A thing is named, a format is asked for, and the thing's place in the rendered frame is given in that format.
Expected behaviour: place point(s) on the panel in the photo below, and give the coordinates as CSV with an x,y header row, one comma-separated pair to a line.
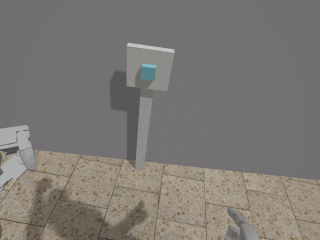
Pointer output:
x,y
138,54

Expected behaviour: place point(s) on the robot left hand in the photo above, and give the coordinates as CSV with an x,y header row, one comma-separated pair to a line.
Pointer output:
x,y
16,140

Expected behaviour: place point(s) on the button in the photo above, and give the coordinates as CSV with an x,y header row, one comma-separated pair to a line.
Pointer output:
x,y
148,72

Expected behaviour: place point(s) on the robot right hand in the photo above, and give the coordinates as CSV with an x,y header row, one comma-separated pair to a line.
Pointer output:
x,y
247,231

